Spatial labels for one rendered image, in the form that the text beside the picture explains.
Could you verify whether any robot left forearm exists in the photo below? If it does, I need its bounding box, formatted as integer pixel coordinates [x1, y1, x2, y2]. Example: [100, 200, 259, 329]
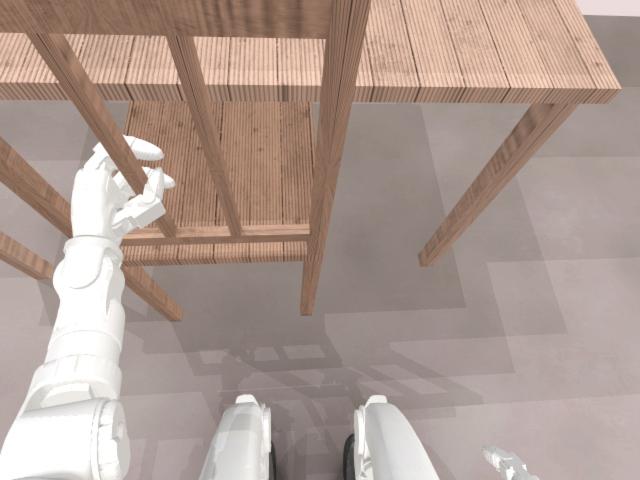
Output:
[0, 235, 125, 480]

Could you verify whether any table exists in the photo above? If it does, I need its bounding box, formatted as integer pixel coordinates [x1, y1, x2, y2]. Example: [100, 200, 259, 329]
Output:
[0, 0, 622, 280]

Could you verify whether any robot left upper arm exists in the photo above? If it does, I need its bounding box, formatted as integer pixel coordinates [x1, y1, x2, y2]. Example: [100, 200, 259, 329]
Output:
[4, 397, 131, 480]

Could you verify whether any robot right hand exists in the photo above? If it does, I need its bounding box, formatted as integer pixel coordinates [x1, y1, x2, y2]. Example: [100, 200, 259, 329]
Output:
[483, 445, 539, 480]

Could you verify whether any robot right shin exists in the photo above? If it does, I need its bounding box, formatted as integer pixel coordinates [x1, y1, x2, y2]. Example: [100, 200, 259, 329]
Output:
[354, 395, 387, 480]

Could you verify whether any robot left hand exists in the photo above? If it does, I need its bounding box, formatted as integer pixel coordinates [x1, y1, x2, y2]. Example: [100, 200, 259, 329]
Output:
[71, 134, 176, 247]

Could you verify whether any robot right thigh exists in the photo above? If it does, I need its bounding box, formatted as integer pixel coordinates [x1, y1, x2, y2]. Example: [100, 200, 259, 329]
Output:
[354, 403, 440, 480]

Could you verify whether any chair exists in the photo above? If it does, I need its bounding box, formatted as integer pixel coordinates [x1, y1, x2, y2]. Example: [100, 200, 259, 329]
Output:
[0, 0, 371, 322]

